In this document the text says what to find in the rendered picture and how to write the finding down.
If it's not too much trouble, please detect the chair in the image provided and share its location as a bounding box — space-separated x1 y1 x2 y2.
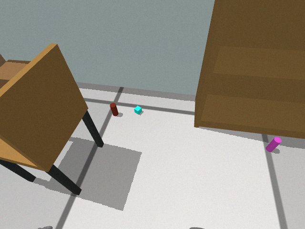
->
0 43 104 195

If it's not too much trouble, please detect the bookshelf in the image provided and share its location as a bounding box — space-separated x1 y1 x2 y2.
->
194 0 305 139

